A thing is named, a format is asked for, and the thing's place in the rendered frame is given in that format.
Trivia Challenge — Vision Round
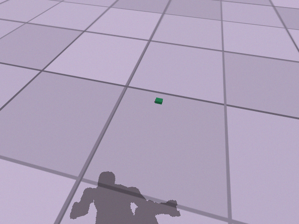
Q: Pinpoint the small box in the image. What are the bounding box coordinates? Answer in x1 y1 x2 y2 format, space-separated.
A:
155 98 163 104

